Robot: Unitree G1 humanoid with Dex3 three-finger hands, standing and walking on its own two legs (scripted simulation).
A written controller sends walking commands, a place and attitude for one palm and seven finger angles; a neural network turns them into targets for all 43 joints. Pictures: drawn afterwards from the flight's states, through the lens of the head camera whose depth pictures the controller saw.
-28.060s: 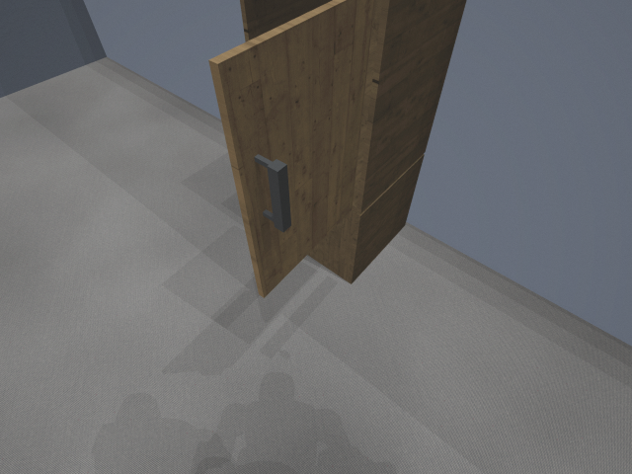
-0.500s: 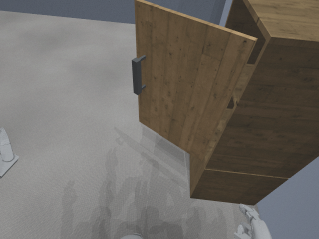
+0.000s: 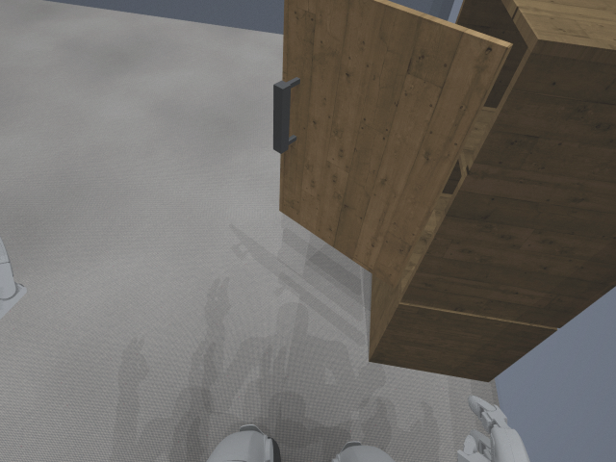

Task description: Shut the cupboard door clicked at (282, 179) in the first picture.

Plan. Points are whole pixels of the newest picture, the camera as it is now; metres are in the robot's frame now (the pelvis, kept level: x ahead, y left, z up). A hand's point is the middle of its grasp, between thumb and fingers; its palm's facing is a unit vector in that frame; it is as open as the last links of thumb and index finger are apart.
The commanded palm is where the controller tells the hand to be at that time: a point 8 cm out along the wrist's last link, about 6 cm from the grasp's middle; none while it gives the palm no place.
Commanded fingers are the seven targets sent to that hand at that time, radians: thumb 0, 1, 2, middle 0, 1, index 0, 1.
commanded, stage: step back with the hand held close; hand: left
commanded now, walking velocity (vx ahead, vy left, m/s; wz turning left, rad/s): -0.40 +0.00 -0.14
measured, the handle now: (287, 115) +0.76 +0.05 +0.03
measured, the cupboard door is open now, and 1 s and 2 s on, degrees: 59 59 59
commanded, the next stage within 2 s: stop stepping back and stand still in 0.24 s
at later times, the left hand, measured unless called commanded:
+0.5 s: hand out of the picture +0.11 +0.29 +0.20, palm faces +0.39 -0.84 -0.37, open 7.4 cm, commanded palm +0.06 +0.32 +0.21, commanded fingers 0.00 0.90 0.90 -0.20 -0.30 -0.20 -0.30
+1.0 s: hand out of the picture +0.08 +0.27 +0.19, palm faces +0.28 -0.87 -0.40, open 7.4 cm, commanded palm +0.04 +0.32 +0.21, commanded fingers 0.00 0.90 0.90 -0.20 -0.30 -0.20 -0.30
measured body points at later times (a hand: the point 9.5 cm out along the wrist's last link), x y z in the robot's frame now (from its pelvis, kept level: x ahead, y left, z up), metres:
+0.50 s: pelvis -0.11 +0.04 +0.02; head -0.12 +0.07 +0.47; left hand +0.08 +0.33 +0.22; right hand +0.04 -0.18 -0.05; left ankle -0.06 +0.16 -0.70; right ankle -0.10 -0.07 -0.70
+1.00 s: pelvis -0.15 +0.05 +0.03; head -0.17 +0.07 +0.48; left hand +0.06 +0.31 +0.21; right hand -0.08 -0.22 -0.07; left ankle -0.06 +0.15 -0.70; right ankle -0.17 -0.04 -0.70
